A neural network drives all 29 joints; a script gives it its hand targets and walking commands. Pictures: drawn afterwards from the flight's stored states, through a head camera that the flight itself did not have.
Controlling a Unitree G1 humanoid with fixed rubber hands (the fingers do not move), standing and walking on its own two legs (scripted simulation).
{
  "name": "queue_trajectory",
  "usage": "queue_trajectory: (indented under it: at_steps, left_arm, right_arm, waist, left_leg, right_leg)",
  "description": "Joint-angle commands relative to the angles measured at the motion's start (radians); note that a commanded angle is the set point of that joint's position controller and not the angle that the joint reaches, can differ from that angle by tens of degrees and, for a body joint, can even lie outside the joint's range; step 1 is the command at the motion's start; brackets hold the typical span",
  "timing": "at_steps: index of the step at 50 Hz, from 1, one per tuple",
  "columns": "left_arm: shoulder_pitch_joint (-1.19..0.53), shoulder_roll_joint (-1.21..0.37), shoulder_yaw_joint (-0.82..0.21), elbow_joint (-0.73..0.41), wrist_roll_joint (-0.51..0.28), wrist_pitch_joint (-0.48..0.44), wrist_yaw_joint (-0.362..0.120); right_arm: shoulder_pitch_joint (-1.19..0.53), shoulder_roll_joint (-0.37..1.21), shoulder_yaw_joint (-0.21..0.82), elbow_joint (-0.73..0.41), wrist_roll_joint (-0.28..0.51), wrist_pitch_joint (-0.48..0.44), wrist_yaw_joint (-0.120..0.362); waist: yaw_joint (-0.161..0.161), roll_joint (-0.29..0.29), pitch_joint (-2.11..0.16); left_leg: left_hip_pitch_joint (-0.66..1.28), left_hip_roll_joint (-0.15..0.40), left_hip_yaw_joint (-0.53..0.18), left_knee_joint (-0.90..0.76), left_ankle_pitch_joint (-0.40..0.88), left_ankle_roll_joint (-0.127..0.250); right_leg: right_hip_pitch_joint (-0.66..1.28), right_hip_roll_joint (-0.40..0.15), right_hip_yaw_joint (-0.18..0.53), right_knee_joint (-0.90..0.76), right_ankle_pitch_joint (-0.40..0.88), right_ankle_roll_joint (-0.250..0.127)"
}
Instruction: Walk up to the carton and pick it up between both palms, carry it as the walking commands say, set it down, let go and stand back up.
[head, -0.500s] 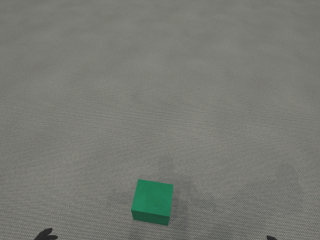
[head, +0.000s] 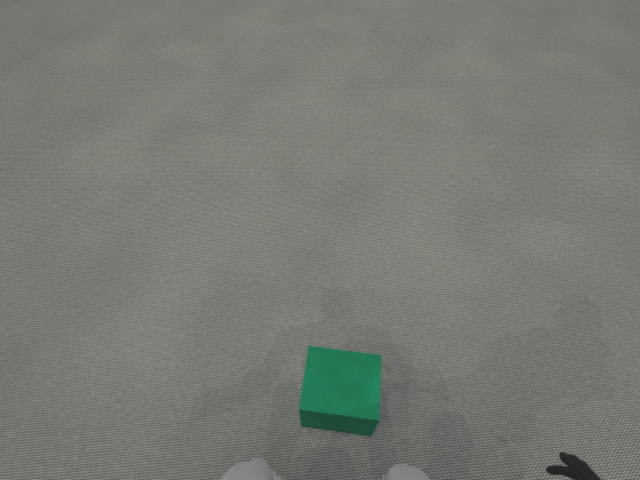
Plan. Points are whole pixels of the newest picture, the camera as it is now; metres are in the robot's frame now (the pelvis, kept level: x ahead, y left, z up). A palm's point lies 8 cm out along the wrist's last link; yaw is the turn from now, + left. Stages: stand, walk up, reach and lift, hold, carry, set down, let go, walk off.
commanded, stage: walk up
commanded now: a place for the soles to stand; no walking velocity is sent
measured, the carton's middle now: (340, 391) +0.41 -0.04 -0.66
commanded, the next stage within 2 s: none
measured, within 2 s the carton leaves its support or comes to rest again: neither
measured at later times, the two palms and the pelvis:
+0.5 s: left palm (90, 411) +0.21 +0.32 -0.09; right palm out of the picture +0.08 -0.30 -0.09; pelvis +0.04 +0.03 +0.01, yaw -8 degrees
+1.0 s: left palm (85, 428) +0.18 +0.31 -0.08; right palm out of the picture +0.07 -0.29 -0.09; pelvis +0.04 +0.03 +0.02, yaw -10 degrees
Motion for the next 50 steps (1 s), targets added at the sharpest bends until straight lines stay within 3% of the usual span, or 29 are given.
queue_trajectory:
  at_steps: [1, 2, 4, 5, 7, 8, 9, 10, 11, 12, 13, 14, 15, 16, 17, 20, 22, 24, 25, 29, 32, 37, 39, 43, 50]
  left_arm:
    - [0.024, 0.177, 0.027, -0.07, -0.022, -0.009, -0.003]
    - [0.057, 0.169, 0.029, -0.056, -0.023, -0.013, -0.013]
    - [0.069, 0.149, 0.03, -0.043, -0.013, -0.019, -0.031]
    - [0.057, 0.134, 0.029, -0.052, -0.013, -0.02, -0.037]
    - [0.058, 0.119, 0.032, -0.051, -0.011, -0.022, -0.037]
    - [0.033, 0.137, 0.038, -0.063, -0.003, -0.024, -0.034]
    - [-0.005, 0.191, 0.046, -0.092, 0.013, -0.028, -0.032]
    - [-0.069, 0.223, 0.043, -0.119, 0.004, -0.032, -0.034]
    - [-0.103, 0.219, 0.04, -0.127, -0.002, -0.024, -0.042]
    - [-0.138, 0.178, 0.023, -0.127, -0.007, -0.017, -0.044]
    - [-0.158, 0.133, 0.006, -0.13, -0.015, -0.01, -0.047]
    - [-0.154, 0.091, -0.004, -0.127, -0.022, -0.002, -0.05]
    - [-0.13, 0.09, -0.001, -0.111, -0.024, 0.007, -0.05]
    - [-0.137, 0.102, 0.002, -0.106, -0.023, 0.009, -0.05]
    - [-0.141, 0.093, -0.001, -0.107, -0.025, 0.007, -0.052]
    - [-0.143, 0.107, 0.007, -0.097, -0.02, 0.0, -0.06]
    - [-0.164, 0.112, 0.008, -0.099, -0.021, 0.005, -0.061]
    - [-0.187, 0.108, 0.004, -0.099, -0.023, 0.01, -0.061]
    - [-0.198, 0.102, 0.002, -0.102, -0.021, 0.013, -0.06]
    - [-0.225, 0.096, 0.002, -0.087, -0.013, 0.021, -0.066]
    - [-0.235, 0.106, 0.007, -0.076, -0.006, 0.02, -0.069]
    - [-0.254, 0.116, 0.007, -0.074, -0.003, 0.011, -0.071]
    - [-0.258, 0.109, 0.006, -0.068, -0.002, 0.011, -0.07]
    - [-0.265, 0.095, -0.001, -0.059, -0.003, 0.012, -0.072]
    - [-0.232, 0.08, -0.004, -0.033, -0.012, 0.018, -0.075]
  right_arm:
    - [-0.03, -0.255, -0.042, -0.115, 0.013, -0.027, -0.04]
    - [-0.037, -0.245, -0.034, -0.112, 0.015, -0.029, -0.042]
    - [-0.024, -0.233, -0.031, -0.101, 0.016, -0.034, -0.042]
    - [-0.022, -0.229, -0.026, -0.102, 0.019, -0.037, -0.042]
    - [-0.039, -0.194, -0.002, -0.105, 0.036, -0.04, -0.043]
    - [0.007, -0.161, 0.01, -0.094, 0.044, -0.043, -0.046]
    - [0.048, -0.132, 0.017, -0.102, 0.05, -0.046, -0.049]
    - [0.034, -0.111, 0.022, -0.097, 0.059, -0.046, -0.056]
    - [0.044, -0.143, 0.008, -0.071, 0.06, -0.05, -0.064]
    - [0.072, -0.128, 0.013, -0.052, 0.058, -0.061, -0.066]
    - [0.093, -0.148, 0.01, -0.036, 0.052, -0.074, -0.068]
    - [0.083, -0.194, 0.005, -0.034, 0.038, -0.088, -0.07]
    - [0.05, -0.224, 0.004, -0.039, 0.034, -0.094, -0.072]
    - [0.051, -0.232, 0.005, -0.041, 0.033, -0.098, -0.072]
    - [0.05, -0.227, 0.006, -0.04, 0.033, -0.099, -0.073]
    - [0.027, -0.188, 0.012, -0.045, 0.046, -0.091, -0.078]
    - [0.033, -0.165, 0.016, -0.045, 0.051, -0.088, -0.081]
    - [0.019, -0.157, 0.016, -0.045, 0.053, -0.084, -0.081]
    - [0.006, -0.16, 0.015, -0.044, 0.053, -0.081, -0.081]
    - [-0.031, -0.166, 0.015, -0.041, 0.043, -0.076, -0.076]
    - [-0.05, -0.169, 0.02, -0.031, 0.042, -0.075, -0.072]
    - [-0.045, -0.146, 0.028, -0.017, 0.044, -0.073, -0.063]
    - [-0.039, -0.141, 0.028, -0.006, 0.043, -0.075, -0.061]
    - [-0.039, -0.143, 0.03, 0.01, 0.042, -0.079, -0.06]
    - [-0.049, -0.158, 0.029, 0.025, 0.043, -0.08, -0.062]
  waist:
    - [-0.047, 0.085, -0.051]
    - [-0.031, 0.133, -0.067]
    - [-0.04, 0.153, -0.071]
    - [-0.033, 0.139, -0.076]
    - [0.004, 0.08, -0.077]
    - [0.0, -0.018, -0.083]
    - [-0.032, -0.165, -0.093]
    - [-0.049, -0.19, -0.087]
    - [-0.057, -0.165, -0.104]
    - [-0.082, -0.153, -0.109]
    - [-0.093, -0.098, -0.118]
    - [-0.079, -0.018, -0.129]
    - [-0.041, 0.008, -0.108]
    - [-0.038, -0.002, -0.097]
    - [-0.037, 0.016, -0.109]
    - [-0.034, 0.056, -0.163]
    - [-0.041, 0.04, -0.213]
    - [-0.043, 0.022, -0.225]
    - [-0.043, 0.04, -0.219]
    - [-0.041, 0.012, -0.169]
    - [-0.038, -0.013, -0.126]
    - [-0.046, -0.089, -0.121]
    - [-0.05, -0.088, -0.129]
    - [-0.049, -0.105, -0.144]
    - [-0.038, -0.029, -0.148]
  left_leg:
    - [0.021, 0.275, -0.363, -0.375, -0.361, 0.233]
    - [-0.004, 0.246, -0.289, -0.346, -0.328, 0.215]
    - [-0.03, 0.234, -0.232, -0.307, -0.174, 0.207]
    - [-0.047, 0.239, -0.213, -0.273, -0.119, 0.205]
    - [-0.087, 0.214, -0.131, -0.157, -0.012, 0.157]
    - [-0.1, 0.186, -0.092, -0.083, 0.0, 0.119]
    - [-0.135, 0.098, -0.018, 0.064, -0.009, 0.07]
    - [-0.103, 0.002, 0.041, 0.082, -0.178, 0.036]
    - [0.038, 0.001, 0.009, 0.077, -0.225, 0.037]
    - [0.129, 0.007, 0.001, -0.07, -0.155, 0.045]
    - [0.153, 0.05, -0.052, -0.179, -0.038, 0.052]
    - [0.15, 0.165, -0.187, -0.264, 0.022, 0.084]
    - [0.16, 0.257, -0.285, -0.277, 0.078, 0.149]
    - [0.157, 0.283, -0.273, -0.245, 0.223, 0.181]
    - [0.164, 0.274, -0.222, -0.223, 0.336, 0.179]
    - [0.12, 0.174, -0.035, -0.158, 0.395, 0.096]
    - [0.137, 0.132, 0.02, -0.135, 0.36, 0.065]
    - [0.143, 0.129, 0.024, -0.155, 0.27, 0.061]
    - [0.148, 0.135, 0.018, -0.177, 0.214, 0.065]
    - [0.111, 0.171, -0.009, -0.256, -0.005, 0.087]
    - [0.097, 0.142, 0.013, -0.257, -0.093, 0.075]
    - [0.145, 0.064, 0.038, -0.235, -0.142, 0.056]
    - [0.176, 0.059, 0.032, -0.253, -0.117, 0.052]
    - [0.21, 0.079, 0.019, -0.29, -0.057, 0.057]
    - [0.232, 0.136, 0.015, -0.342, 0.021, 0.067]
  right_leg:
    - [-0.168, 0.006, -0.032, 0.213, -0.056, -0.007]
    - [-0.112, 0.005, -0.067, 0.146, -0.045, -0.009]
    - [-0.018, 0.035, -0.107, 0.058, -0.03, -0.008]
    - [0.039, 0.049, -0.118, -0.015, 0.001, -0.009]
    - [0.165, 0.081, -0.122, -0.206, 0.114, -0.024]
    - [0.19, 0.033, -0.021, -0.312, 0.147, -0.043]
    - [0.201, -0.104, 0.227, -0.402, 0.196, -0.099]
    - [0.133, -0.215, 0.357, -0.431, 0.196, -0.198]
    - [0.018, -0.221, 0.336, -0.403, 0.198, -0.236]
    - [-0.031, -0.162, 0.22, -0.357, 0.223, -0.188]
    - [-0.023, -0.081, 0.112, -0.277, 0.289, -0.117]
    - [-0.019, 0.011, 0.016, -0.146, 0.33, -0.049]
    - [-0.045, 0.061, -0.035, -0.093, 0.24, -0.02]
    - [-0.027, 0.054, -0.039, -0.106, 0.206, -0.015]
    - [0.002, 0.048, -0.044, -0.134, 0.252, -0.02]
    - [0.16, 0.013, -0.016, -0.197, 0.513, -0.056]
    - [0.207, -0.007, 0.004, -0.193, 0.62, -0.077]
    - [0.205, -0.009, 0.008, -0.197, 0.601, -0.078]
    - [0.189, -0.004, 0.008, -0.204, 0.56, -0.077]
    - [0.163, 0.015, 0.003, -0.239, 0.383, -0.057]
    - [0.14, 0.014, 0.04, -0.289, 0.341, -0.061]
    - [0.086, -0.022, 0.15, -0.4, 0.253, -0.085]
    - [0.078, -0.024, 0.164, -0.423, 0.237, -0.081]
    - [0.093, -0.01, 0.136, -0.427, 0.281, -0.065]
    - [0.127, 0.024, 0.053, -0.366, 0.41, -0.042]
